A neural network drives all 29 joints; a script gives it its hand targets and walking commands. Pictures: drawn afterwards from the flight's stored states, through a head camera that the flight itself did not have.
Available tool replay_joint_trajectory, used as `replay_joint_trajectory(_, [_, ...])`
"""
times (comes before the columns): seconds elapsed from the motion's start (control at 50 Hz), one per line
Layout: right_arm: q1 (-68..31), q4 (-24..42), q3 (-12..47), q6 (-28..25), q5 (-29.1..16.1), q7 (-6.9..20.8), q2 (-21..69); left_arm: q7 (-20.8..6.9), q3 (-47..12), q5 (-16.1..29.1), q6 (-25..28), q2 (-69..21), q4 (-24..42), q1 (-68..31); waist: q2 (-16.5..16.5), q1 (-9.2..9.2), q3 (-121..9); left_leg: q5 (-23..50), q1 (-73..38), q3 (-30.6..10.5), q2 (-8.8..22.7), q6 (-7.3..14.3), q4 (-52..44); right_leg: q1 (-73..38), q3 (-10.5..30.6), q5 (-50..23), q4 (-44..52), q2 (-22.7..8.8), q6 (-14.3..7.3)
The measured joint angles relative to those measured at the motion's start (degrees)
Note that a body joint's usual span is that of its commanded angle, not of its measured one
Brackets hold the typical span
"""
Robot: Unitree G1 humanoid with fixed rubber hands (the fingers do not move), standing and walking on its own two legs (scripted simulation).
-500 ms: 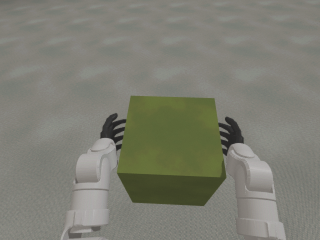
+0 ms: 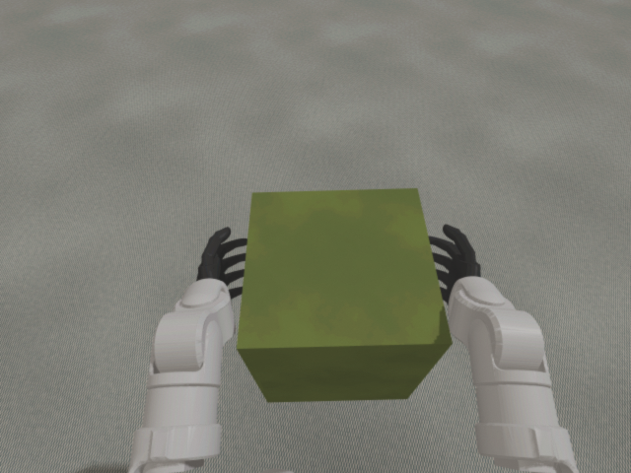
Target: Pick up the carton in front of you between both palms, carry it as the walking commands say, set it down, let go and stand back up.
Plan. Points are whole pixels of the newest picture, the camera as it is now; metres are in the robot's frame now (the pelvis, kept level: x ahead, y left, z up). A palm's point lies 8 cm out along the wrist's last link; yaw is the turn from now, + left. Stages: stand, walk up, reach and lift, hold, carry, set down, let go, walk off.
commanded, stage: carry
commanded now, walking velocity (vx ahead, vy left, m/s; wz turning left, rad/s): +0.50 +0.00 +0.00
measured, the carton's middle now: (336, 304) +0.34 +0.01 -0.01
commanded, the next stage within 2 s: none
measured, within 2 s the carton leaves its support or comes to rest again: neither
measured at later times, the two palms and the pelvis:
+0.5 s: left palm (248, 96) +0.68 +0.18 +0.10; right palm (426, 107) +0.65 -0.12 +0.11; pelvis +0.36 +0.04 +0.03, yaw -1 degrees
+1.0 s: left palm (280, 33) +0.89 +0.14 +0.12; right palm (426, 36) +0.90 -0.16 +0.12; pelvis +0.66 -0.02 +0.03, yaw +2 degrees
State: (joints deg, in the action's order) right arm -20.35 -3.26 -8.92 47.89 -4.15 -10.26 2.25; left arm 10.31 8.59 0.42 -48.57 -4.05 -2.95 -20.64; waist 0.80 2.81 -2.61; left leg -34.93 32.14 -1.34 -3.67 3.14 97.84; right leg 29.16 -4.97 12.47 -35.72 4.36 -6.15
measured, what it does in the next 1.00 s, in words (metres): walks ahead: left foot, then right foot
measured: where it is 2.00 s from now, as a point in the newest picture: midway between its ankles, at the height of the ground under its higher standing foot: (329, 196)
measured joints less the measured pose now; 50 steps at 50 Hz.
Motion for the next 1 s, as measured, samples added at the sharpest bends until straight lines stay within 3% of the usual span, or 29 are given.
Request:
replay_joint_trajectory(0.06, [2.55,2.07,-1.65,0.74,1.66,0.23,2.82,0.45,-0.17,2.14,-0.1,0.26,0.34,2.07,-0.48,2.31,1.95,5.44,8.85,-0.21,3.03,-0.8,-10.66,-3.31,0.12,4.88,-1.25,0.05,-0.23])
replay_joint_trajectory(0.16, [5.57,5.69,-2.06,-0.36,4.05,0.61,4.91,0.32,-0.25,4.39,1.14,0.58,0.41,2.21,-1.61,3.7,3.81,18.43,14.08,1.24,6.52,-0.67,-38.13,-11.33,0.92,10.35,1.16,-0.48,0.86])
replay_joint_trajectory(0.24, [6.03,8.47,-1.63,-0.47,4.85,0.76,4.5,-0.14,-0.78,4.18,1.64,0.5,1.23,1.06,-1.39,1.9,3.04,31.22,7.58,4.95,5.19,-0.33,-61.62,-19.52,1.27,14.62,4.36,-1.51,2.44])
replay_joint_trajectory(0.28, [5.0,8.76,-1.07,0.04,4.76,1.02,4.18,-0.83,-0.68,3.7,1.17,0.74,2.67,1.07,-1.38,0.24,2.0,36.89,1.02,7.59,4.29,0.51,-69.72,-21.29,1.65,16.92,-0.55,-2.05,3.5])
replay_joint_trajectory(0.3, [3.97,8.24,-0.79,-0.05,5.02,1.0,4.18,-1.08,-0.63,3.3,0.9,1.34,2.96,0.48,-0.28,-0.73,1.73,35.05,0.31,8.45,3.61,1.12,-68.3,-19.5,2.09,16.48,-6.81,-3.22,4.36])
replay_joint_trajectory(0.36, [1.64,7.0,0.24,1.41,5.05,0.61,3.53,-1.38,-0.35,2.44,-1.02,2.29,3.96,-0.17,-0.08,-3.12,1.46,27.45,-2.3,9.15,3.35,2.15,-66.41,-10.02,4.38,15.49,-27.91,-2.91,5.86])
replay_joint_trajectory(0.4, [2.22,7.76,0.36,3.29,4.57,0.55,3.2,-1.41,0.11,1.5,-2.91,1.14,5.18,0.57,-1.13,-3.89,0.93,27.35,-6.14,9.0,3.91,1.21,-70.25,-4.89,3.44,12.65,-31.31,-3.41,6.14])
replay_joint_trajectory(0.56, [7.59,13.59,-0.93,8.7,3.89,1.27,5.19,-2.22,0.72,-2.45,-8.37,-3.66,12.64,7.0,-1.87,-4.84,-2.41,24.75,-20.64,7.57,5.74,-0.31,-82.08,3.01,0.33,3.21,-7.28,-7.31,7.62])
replay_joint_trajectory(0.66, [12.02,19.41,2.34,12.0,4.6,2.57,5.34,-2.39,-1.28,-2.75,-12.04,-3.42,20.51,13.03,-0.94,-3.76,-4.82,19.2,-28.32,7.39,5.59,-2.16,-83.23,1.34,-2.62,-5.94,5.26,-8.16,7.61])
replay_joint_trajectory(0.72, [14.7,23.25,4.08,14.72,5.44,2.8,5.1,-2.39,-2.4,-2.64,-14.8,-3.24,24.04,15.38,-1.22,-3.24,-5.98,12.94,-31.13,6.62,6.1,-3.82,-78.49,-3.04,-5.84,-7.8,11.19,-7.32,6.86])
replay_joint_trajectory(0.78, [17.0,25.47,3.72,16.99,6.12,3.05,4.97,-2.46,-4.14,-2.86,-16.14,-3.26,23.58,16.23,-3.18,-2.27,-6.85,8.45,-23.97,4.96,8.16,-4.2,-57.2,-4.03,-7.89,-5.85,6.61,-6.5,2.83])
replay_joint_trajectory(0.82, [18.6,26.09,3.93,18.66,6.55,3.07,4.99,-2.5,-4.74,-2.95,-17.56,-3.24,23.23,17.19,-2.71,-1.84,-6.49,8.76,-15.79,3.95,7.24,-3.3,-41.37,-6.0,-8.15,-2.24,6.39,-6.81,2.1])
replay_joint_trajectory(0.86, [19.6,26.46,4.68,19.82,6.87,3.08,5.01,-2.56,-4.84,-2.98,-18.58,-3.26,24.0,18.73,-2.17,-1.61,-5.97,11.8,-9.19,4.74,7.38,-2.63,-34.7,-9.22,-8.01,-1.78,9.28,-6.84,2.8])
replay_joint_trajectory(0.92, [20.5,27.24,5.68,20.25,7.13,3.12,5.07,-2.7,-4.79,-2.97,-18.97,-3.31,25.59,20.42,-1.64,-1.41,-5.61,16.97,-2.97,5.91,8.75,-3.02,-38.94,-14.29,-7.54,-1.78,14.42,-6.53,3.01])
replay_joint_trajectory(1.0, [21.09,28.8,6.3,19.95,7.48,3.21,5.12,-3.06,-4.95,-3.1,-18.67,-3.32,27.18,21.02,-1.12,-1.52,-5.97,23.0,0.54,7.04,10.07,-4.27,-52.38,-20.72,-6.95,-0.89,19.88,-6.35,3.69])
